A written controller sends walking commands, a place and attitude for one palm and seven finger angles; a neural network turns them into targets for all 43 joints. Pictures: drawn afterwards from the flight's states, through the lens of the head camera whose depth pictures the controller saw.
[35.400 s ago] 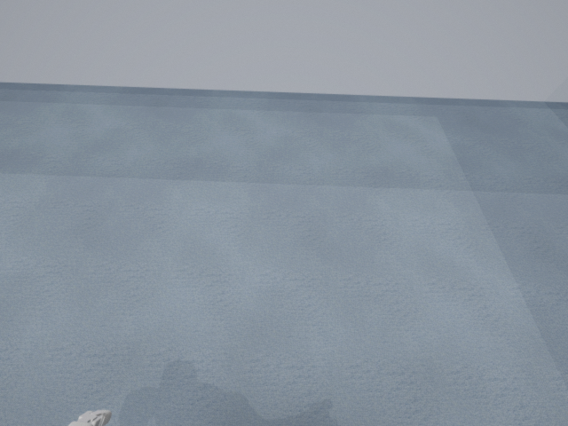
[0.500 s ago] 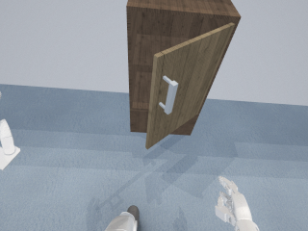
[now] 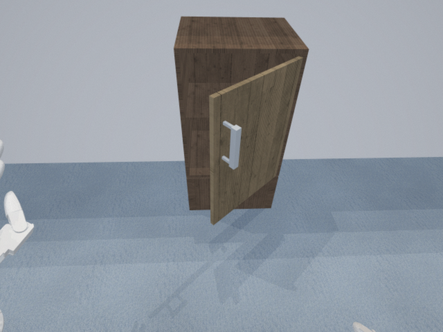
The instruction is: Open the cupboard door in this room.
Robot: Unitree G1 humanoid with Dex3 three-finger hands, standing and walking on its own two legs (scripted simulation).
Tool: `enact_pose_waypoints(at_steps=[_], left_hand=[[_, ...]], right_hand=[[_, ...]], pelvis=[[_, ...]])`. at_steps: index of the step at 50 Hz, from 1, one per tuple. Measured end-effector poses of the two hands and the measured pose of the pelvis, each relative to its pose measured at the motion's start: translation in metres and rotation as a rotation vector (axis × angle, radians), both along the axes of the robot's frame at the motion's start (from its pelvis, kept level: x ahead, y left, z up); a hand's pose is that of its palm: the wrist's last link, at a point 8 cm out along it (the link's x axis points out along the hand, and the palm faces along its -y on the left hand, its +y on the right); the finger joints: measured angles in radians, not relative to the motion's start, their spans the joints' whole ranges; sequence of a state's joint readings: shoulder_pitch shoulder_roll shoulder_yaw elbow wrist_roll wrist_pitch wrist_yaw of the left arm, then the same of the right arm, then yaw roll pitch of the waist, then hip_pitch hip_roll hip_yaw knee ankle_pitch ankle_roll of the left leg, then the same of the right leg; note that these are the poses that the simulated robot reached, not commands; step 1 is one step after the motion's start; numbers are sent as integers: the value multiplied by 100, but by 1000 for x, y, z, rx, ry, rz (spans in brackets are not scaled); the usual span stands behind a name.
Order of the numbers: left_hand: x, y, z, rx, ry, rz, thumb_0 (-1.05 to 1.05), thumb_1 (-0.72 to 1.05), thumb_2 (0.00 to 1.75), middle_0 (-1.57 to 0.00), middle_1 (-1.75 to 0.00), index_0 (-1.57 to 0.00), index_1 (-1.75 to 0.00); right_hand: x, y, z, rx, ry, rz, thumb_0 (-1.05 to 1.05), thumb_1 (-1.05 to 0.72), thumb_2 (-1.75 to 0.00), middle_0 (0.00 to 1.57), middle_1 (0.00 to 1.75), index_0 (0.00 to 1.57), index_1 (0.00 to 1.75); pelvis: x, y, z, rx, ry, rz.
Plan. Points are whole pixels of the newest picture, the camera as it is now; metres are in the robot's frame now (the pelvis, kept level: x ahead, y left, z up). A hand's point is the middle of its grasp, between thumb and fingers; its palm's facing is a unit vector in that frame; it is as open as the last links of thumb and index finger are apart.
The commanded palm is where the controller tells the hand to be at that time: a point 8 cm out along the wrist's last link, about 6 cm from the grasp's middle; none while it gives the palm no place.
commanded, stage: stop stepping back and stand still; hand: left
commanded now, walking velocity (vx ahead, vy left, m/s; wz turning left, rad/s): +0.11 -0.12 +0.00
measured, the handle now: (230, 145) +0.67 +0.01 -0.05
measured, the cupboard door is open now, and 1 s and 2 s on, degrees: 41 41 41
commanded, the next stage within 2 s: let the arm hang, fingers relaxed in 1.42 s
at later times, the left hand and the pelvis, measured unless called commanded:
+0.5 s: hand (62, 229) +0.21 +0.23 +0.17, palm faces +0.44 -0.74 -0.50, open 7.4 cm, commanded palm +0.15 +0.27 +0.18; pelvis +0.01 -0.03 +0.00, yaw +0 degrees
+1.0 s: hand (49, 220) +0.23 +0.27 +0.16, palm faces +0.38 -0.79 -0.48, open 7.4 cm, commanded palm +0.17 +0.30 +0.18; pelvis +0.02 +0.01 +0.01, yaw -2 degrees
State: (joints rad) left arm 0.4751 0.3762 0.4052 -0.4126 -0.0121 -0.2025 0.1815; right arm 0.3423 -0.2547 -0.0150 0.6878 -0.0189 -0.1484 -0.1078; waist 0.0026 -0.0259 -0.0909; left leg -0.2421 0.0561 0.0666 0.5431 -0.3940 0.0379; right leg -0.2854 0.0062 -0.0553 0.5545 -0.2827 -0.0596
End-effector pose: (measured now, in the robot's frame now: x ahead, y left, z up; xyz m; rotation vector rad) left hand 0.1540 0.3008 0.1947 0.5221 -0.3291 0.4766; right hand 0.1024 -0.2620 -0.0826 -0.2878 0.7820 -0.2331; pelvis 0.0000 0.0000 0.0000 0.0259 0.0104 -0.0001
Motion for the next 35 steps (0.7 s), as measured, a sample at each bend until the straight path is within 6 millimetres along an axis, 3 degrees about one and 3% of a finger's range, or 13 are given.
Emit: enact_pose_waypoints(at_steps=[5,9,15,21,27,35], left_hand=[[0,-3,-8,34,40,-34,2,89,90,-21,-30,-21,-30],[-2,-20,-3,89,72,-51,2,89,90,-21,-30,-21,-30],[-4,-38,-3,96,95,-34,2,89,90,-21,-30,-21,-30],[4,-37,-3,71,133,0,2,89,90,-21,-30,-21,-30],[15,-34,-9,45,130,-27,2,89,90,-21,-30,-21,-30],[32,-26,-10,39,157,-65,2,89,90,-21,-30,-21,-30]], right_hand=[[8,13,-2,56,-72,-21,2,-90,-90,20,30,20,30],[14,25,-8,127,-86,15,2,-90,-90,20,30,20,30],[24,20,-26,172,-8,66,2,-90,-90,20,30,20,30],[36,3,-13,138,8,60,2,-90,-90,20,30,20,30],[59,-11,0,75,-44,58,2,-90,-90,20,30,20,30],[81,0,19,68,-103,46,2,-90,-90,20,30,20,30]], pelvis=[[-10,-1,-8,16,-28,-5],[-8,-13,-9,6,-33,-2],[-4,-27,-10,-5,-30,3],[4,-31,3,17,-26,3],[13,-26,0,-22,-34,-1],[20,-16,5,-24,-28,-28]])
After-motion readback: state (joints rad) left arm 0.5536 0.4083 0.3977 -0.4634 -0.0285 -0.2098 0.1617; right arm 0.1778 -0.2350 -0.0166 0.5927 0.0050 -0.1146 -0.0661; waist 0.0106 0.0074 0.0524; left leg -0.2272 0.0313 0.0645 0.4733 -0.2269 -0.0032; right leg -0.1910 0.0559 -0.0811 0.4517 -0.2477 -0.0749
